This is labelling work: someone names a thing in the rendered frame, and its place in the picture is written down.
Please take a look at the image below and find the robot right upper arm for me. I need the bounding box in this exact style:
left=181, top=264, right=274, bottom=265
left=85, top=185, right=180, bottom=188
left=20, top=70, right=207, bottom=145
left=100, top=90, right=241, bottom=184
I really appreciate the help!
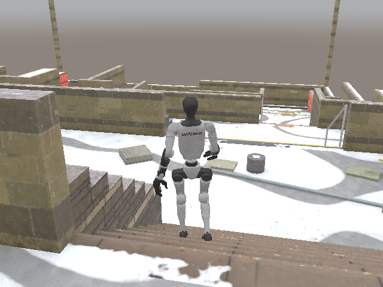
left=203, top=121, right=219, bottom=153

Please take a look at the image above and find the left robot hand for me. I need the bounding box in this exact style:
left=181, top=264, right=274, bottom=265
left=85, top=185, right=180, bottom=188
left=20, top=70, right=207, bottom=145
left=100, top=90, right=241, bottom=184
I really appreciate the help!
left=153, top=178, right=168, bottom=197

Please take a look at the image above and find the robot right forearm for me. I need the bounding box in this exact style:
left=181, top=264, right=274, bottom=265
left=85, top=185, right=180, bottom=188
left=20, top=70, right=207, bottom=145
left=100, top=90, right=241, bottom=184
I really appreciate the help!
left=211, top=144, right=220, bottom=156

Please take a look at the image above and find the robot left forearm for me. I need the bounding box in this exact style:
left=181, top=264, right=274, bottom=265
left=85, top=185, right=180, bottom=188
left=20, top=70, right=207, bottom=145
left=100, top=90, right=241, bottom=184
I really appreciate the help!
left=156, top=148, right=170, bottom=180

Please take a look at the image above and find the right robot hand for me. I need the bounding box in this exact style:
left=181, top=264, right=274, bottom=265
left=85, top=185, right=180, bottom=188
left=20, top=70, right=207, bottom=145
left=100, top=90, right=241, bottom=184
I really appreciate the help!
left=203, top=150, right=217, bottom=160

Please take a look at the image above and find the robot left upper arm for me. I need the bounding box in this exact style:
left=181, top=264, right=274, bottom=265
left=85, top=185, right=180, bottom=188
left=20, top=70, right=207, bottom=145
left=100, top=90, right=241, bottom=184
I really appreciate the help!
left=165, top=123, right=178, bottom=158

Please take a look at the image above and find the humanoid robot torso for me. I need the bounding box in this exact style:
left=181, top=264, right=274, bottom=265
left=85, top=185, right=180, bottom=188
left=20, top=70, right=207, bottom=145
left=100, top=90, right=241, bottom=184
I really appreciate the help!
left=177, top=119, right=205, bottom=179

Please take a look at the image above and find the robot left foot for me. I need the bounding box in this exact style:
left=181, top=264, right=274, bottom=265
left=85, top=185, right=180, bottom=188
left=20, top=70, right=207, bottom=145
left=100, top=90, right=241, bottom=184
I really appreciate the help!
left=179, top=230, right=188, bottom=238

